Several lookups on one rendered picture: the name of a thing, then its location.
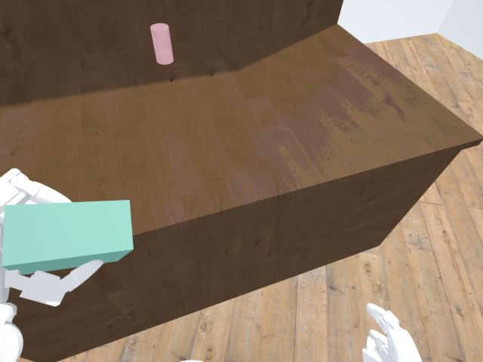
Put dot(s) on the left robot forearm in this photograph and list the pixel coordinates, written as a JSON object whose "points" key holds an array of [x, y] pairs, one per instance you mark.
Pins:
{"points": [[11, 339]]}

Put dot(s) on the table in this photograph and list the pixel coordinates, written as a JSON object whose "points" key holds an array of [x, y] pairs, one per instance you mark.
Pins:
{"points": [[275, 143]]}

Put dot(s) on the sponge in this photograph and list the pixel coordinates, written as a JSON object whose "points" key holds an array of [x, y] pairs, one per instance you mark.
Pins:
{"points": [[48, 237]]}

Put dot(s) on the robot right hand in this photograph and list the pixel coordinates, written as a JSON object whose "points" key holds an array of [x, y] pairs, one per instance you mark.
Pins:
{"points": [[397, 347]]}

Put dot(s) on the robot left hand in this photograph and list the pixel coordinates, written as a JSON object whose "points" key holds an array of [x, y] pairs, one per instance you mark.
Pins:
{"points": [[16, 188]]}

